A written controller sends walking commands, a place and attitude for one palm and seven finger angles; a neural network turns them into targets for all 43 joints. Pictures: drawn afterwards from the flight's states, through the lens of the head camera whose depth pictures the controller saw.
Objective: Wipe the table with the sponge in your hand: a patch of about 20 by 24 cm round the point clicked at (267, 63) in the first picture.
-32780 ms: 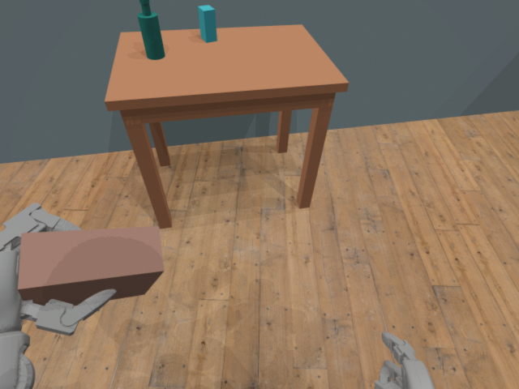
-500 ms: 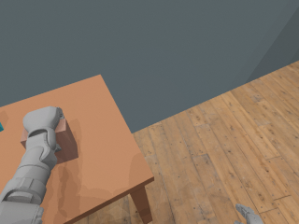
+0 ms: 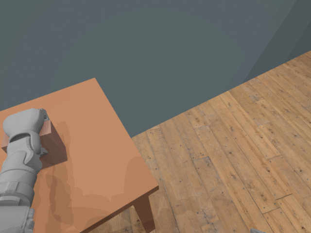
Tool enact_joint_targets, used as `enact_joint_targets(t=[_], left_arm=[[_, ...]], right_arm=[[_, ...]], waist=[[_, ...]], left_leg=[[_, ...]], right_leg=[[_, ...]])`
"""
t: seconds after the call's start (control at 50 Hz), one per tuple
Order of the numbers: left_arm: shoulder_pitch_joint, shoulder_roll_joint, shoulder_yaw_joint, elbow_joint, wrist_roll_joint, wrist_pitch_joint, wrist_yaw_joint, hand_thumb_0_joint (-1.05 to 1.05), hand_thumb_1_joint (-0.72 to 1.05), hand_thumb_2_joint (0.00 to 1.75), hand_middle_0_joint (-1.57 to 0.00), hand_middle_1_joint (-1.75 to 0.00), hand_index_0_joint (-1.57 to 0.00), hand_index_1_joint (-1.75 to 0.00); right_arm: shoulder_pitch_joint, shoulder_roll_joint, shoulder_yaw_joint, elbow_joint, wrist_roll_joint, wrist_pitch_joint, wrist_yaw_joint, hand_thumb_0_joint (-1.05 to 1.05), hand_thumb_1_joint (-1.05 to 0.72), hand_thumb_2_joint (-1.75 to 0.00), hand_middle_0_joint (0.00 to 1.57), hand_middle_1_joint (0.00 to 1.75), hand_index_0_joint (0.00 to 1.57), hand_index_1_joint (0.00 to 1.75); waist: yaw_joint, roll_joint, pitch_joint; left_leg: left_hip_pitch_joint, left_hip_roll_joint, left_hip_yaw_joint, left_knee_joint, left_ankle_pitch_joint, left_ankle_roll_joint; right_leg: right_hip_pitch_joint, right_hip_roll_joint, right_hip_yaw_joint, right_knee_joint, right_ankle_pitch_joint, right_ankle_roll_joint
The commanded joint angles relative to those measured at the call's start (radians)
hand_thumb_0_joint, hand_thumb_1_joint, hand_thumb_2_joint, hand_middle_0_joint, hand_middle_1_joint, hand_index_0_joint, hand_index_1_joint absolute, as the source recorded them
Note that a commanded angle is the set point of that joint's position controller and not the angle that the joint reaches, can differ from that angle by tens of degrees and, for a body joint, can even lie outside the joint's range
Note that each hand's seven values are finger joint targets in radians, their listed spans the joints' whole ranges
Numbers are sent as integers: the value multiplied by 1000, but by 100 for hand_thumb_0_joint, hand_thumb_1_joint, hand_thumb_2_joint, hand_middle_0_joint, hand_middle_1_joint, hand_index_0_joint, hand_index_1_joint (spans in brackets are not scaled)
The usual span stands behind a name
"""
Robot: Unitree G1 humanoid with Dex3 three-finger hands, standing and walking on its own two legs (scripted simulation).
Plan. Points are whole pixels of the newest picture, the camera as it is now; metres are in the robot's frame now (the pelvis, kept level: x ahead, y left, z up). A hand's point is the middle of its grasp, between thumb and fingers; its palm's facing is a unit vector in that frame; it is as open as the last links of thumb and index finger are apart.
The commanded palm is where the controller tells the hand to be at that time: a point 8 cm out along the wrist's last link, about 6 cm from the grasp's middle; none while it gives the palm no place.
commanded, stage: slide back across to the first lane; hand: left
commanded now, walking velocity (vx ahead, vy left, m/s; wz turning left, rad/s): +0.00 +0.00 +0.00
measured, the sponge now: (41, 152) +0.34 +0.35 -0.01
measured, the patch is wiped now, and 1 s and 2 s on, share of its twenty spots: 0.95 0.95 0.95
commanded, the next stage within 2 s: wipe back along the first lane in 0.38 s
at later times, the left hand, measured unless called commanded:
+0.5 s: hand (6, 144) +0.33 +0.42 +0.05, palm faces -0.06 -0.07 -1.00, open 9.5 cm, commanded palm +0.30 +0.41 +0.10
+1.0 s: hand (1, 156) +0.30 +0.41 +0.05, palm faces +0.02 -0.08 -1.00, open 9.5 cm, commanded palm +0.25 +0.38 +0.09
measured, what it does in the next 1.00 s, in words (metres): shifts its weight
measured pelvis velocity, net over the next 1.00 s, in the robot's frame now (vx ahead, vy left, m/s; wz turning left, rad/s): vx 0.03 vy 0.10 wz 0.03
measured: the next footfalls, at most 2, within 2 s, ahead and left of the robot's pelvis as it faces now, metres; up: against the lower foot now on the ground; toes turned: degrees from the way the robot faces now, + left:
none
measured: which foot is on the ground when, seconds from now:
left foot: down 0.00-1.00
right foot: down 0.00-1.00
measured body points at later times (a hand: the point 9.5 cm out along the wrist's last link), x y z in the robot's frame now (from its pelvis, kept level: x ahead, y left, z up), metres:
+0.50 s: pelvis +0.02 +0.06 +0.01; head +0.04 +0.06 +0.46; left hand +0.33 +0.41 +0.11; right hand +0.21 -0.18 -0.09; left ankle -0.01 +0.12 -0.73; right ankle +0.01 -0.06 -0.73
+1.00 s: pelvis +0.03 +0.10 +0.01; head +0.03 +0.09 +0.46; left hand +0.29 +0.41 +0.11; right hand +0.23 -0.13 -0.09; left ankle -0.01 +0.12 -0.73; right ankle +0.01 -0.06 -0.73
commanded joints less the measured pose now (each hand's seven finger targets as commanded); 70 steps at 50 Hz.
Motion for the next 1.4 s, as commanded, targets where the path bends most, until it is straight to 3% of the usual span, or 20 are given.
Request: enact_joint_targets(t=[0.0, 0.12, 0.24, 0.34, 0.36, 0.38, 0.44, 0.54, 0.68, 0.7, 0.78, 0.82, 0.84, 1.08, 1.16, 1.2, 1.26, 1.3, 1.32, 1.38], left_arm=[[-170, 399, 119, -132, 32, 41, 31, 0, 10, 130, -120, -160, -120, -160], [-123, 380, 94, -176, 36, 57, -5, 0, 10, 130, -120, -160, -120, -160], [-127, 287, 26, -271, 21, 35, -47, 0, 10, 130, -120, -160, -120, -160], [-75, 283, 52, -335, 37, 9, -41, 0, 10, 130, -120, -160, -120, -160], [-35, 319, 95, -333, 43, 9, -32, 0, 10, 130, -120, -160, -120, -160], [-38, 288, 68, -359, 46, 8, -29, 0, 10, 130, -120, -160, -120, -160], [-5, 314, 107, -370, 45, 23, -16, 0, 10, 130, -120, -160, -120, -160], [88, 181, 16, -431, 13, 73, -27, 0, 10, 130, -120, -160, -120, -160], [216, 92, -40, -557, -11, 125, -41, 0, 10, 130, -120, -160, -120, -160], [267, 93, -20, -570, -26, 131, -42, 0, 10, 130, -120, -160, -120, -160], [304, 29, -79, -624, -40, 169, -44, 0, 10, 130, -120, -160, -120, -160], [332, 34, -72, -660, -46, 185, -44, 0, 10, 130, -120, -160, -120, -160], [351, -7, -105, -681, -50, 195, -45, 0, 10, 130, -120, -160, -120, -160], [428, -86, -171, -810, -50, 253, -40, 0, 10, 130, -120, -160, -120, -160], [490, -92, -164, -851, -58, 263, -36, 0, 10, 130, -120, -160, -120, -160], [548, -31, -102, -872, -62, 265, -31, 0, 10, 130, -120, -160, -120, -160], [562, -86, -152, -893, -60, 268, -35, 0, 10, 130, -120, -160, -120, -160], [592, -64, -132, -922, -61, 270, -33, 0, 10, 130, -120, -160, -120, -160], [595, -86, -149, -936, -61, 267, -32, 0, 10, 130, -120, -160, -120, -160], [652, -52, -112, -930, -66, 262, -28, 0, 10, 130, -120, -160, -120, -160]], right_arm=[[-131, -123, -38, -154, 3, -44, -7, 0, -90, -90, 20, 30, 20, 30], [-140, -125, -38, -162, 2, -47, -5, 0, -90, -90, 20, 30, 20, 30], [-143, -118, -39, -175, 0, -55, -8, 0, -90, -90, 20, 30, 20, 30], [-143, -116, -46, -174, -12, -53, -4, 0, -90, -90, 20, 30, 20, 30], [-144, -117, -46, -175, -15, -51, 0, 0, -90, -90, 20, 30, 20, 30], [-155, -114, -44, -181, -16, -49, 2, 0, -90, -90, 20, 30, 20, 30], [-160, -115, -44, -174, -19, -44, 8, 0, -90, -90, 20, 30, 20, 30], [-183, -110, -42, -188, -17, -45, 23, 0, -90, -90, 20, 30, 20, 30], [-205, -105, -37, -202, -25, -55, 44, 0, -90, -90, 20, 30, 20, 30], [-220, -104, -33, -209, -24, -58, 46, 0, -90, -90, 20, 30, 20, 30], [-236, -101, -28, -209, -25, -59, 55, 0, -90, -90, 20, 30, 20, 30], [-248, -102, -24, -209, -24, -61, 59, 0, -90, -90, 20, 30, 20, 30], [-255, -96, -23, -216, -24, -63, 63, 0, -90, -90, 20, 30, 20, 30], [-307, -87, -11, -215, -27, -76, 68, 0, -90, -90, 20, 30, 20, 30], [-321, -81, -8, -217, -27, -79, 70, 0, -90, -90, 20, 30, 20, 30], [-328, -86, -7, -216, -29, -79, 70, 0, -90, -90, 20, 30, 20, 30], [-335, -75, -1, -217, -25, -80, 71, 0, -90, -90, 20, 30, 20, 30], [-342, -79, -2, -218, -27, -80, 72, 0, -90, -90, 20, 30, 20, 30], [-340, -70, -1, -221, -26, -84, 73, 0, -90, -90, 20, 30, 20, 30], [-340, -71, 0, -215, -25, -85, 68, 0, -90, -90, 20, 30, 20, 30]], waist=[[60, -80, -228], [58, -45, -180], [40, -33, -166], [58, -15, -214], [74, -13, -212], [70, 4, -200], [79, -10, -188], [75, -8, -195], [77, -21, -207], [89, -16, -205], [81, -22, -150], [86, -10, -143], [86, -8, -136], [89, -59, -97], [95, -64, -94], [112, -34, -109], [98, -49, -80], [106, -19, -77], [101, -30, -88], [107, -57, -72]], left_leg=[[-67, -29, 32, -62, 126, 51], [-5, -27, 30, -87, 143, 53], [99, -14, 14, -102, 217, 53], [169, -3, -5, -97, 338, 37], [165, -1, -13, -99, 365, 31], [172, -1, -14, -96, 392, 25], [185, 9, -32, -101, 435, 7], [243, 30, -60, -97, 560, -19], [302, 56, -112, -93, 627, -41], [297, 60, -120, -101, 643, -45], [293, 68, -134, -112, 584, -51], [308, 80, -157, -118, 588, -60], [309, 83, -166, -119, 578, -62], [287, 83, -175, -140, 458, -62], [288, 77, -160, -135, 492, -60], [285, 75, -152, -141, 504, -61], [274, 65, -129, -141, 492, -51], [278, 68, -137, -148, 489, -51], [282, 62, -125, -142, 495, -44], [257, 48, -96, -146, 456, -32]], right_leg=[[368, -124, 115, -84, 261, 40], [335, -116, 80, -105, 226, 31], [267, -100, 28, -123, 231, 19], [260, -93, 2, -105, 285, 7], [270, -92, -2, -98, 296, 1], [260, -91, -4, -97, 312, 0], [250, -87, -16, -94, 296, -1], [223, -87, -33, -95, 292, 6], [210, -84, -41, -95, 248, 11], [224, -84, -38, -95, 249, 10], [195, -84, -46, -98, 202, 14], [191, -85, -42, -91, 185, 16], [180, -84, -47, -88, 170, 18], [195, -81, -31, -79, 152, 14], [226, -82, -26, -83, 190, 11], [263, -81, -11, -83, 212, 7], [267, -81, -22, -90, 224, 9], [272, -78, -13, -91, 219, 6], [286, -81, -20, -91, 237, 7], [314, -79, -8, -101, 265, 5]])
